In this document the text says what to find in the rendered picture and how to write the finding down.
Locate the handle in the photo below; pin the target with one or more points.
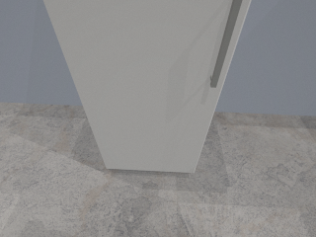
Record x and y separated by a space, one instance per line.
229 28

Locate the fridge door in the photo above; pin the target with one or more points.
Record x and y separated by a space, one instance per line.
142 72

